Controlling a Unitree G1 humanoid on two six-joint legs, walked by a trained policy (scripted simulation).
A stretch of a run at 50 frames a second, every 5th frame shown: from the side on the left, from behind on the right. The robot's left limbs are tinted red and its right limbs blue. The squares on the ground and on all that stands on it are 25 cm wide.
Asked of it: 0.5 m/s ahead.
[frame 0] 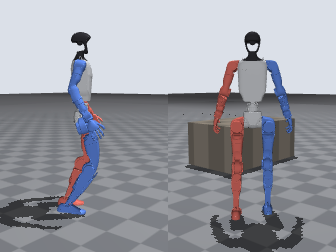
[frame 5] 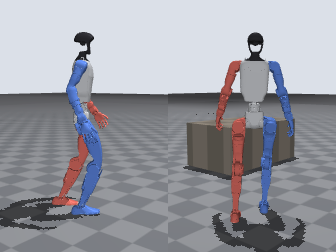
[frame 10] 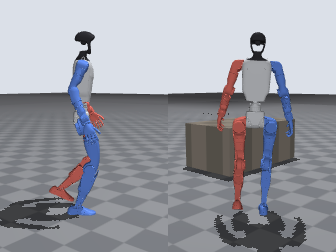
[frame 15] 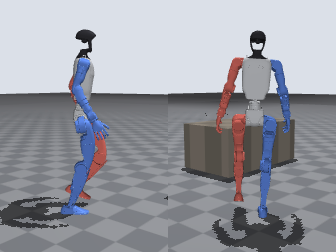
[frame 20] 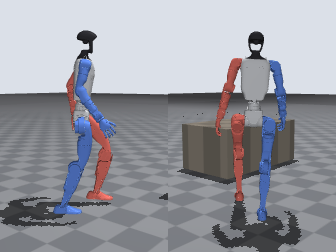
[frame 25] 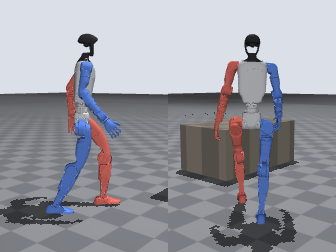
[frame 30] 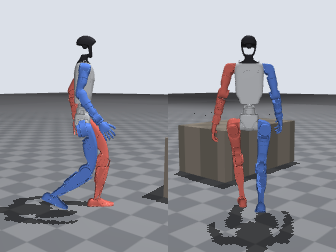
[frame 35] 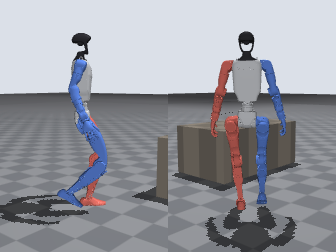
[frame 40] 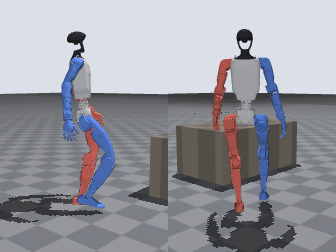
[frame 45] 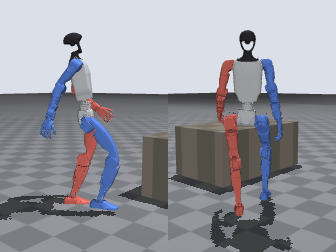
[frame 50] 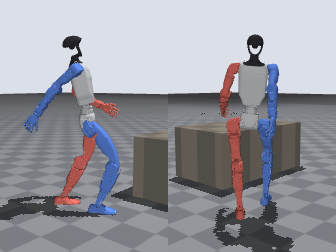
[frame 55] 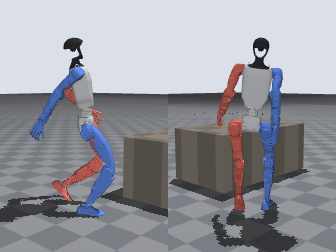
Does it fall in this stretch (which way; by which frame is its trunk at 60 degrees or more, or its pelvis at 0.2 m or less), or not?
no
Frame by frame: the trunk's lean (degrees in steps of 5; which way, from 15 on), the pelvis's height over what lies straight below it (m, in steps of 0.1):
0: 0, 0.8
5: 0, 0.8
10: 5, 0.8
15: 5, 0.8
20: 5, 0.8
25: 5, 0.8
30: 5, 0.7
35: 0, 0.8
40: 5, 0.8
45: 10, 0.8
50: 15 backward, 0.7
55: 15 backward and to its right, 0.7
